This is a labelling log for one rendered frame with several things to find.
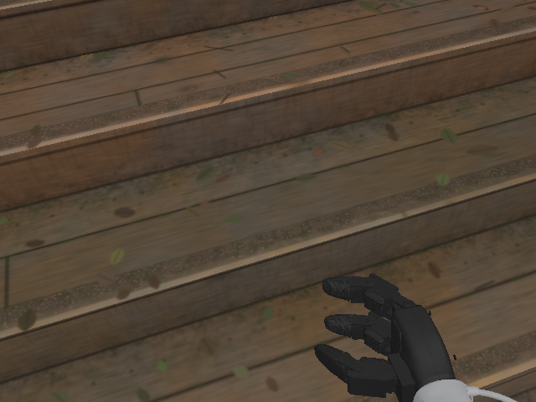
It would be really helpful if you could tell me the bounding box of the right robot hand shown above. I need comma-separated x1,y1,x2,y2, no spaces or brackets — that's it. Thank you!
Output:
314,273,456,402

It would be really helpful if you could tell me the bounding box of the robot right forearm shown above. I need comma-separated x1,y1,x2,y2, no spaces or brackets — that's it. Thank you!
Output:
413,379,473,402

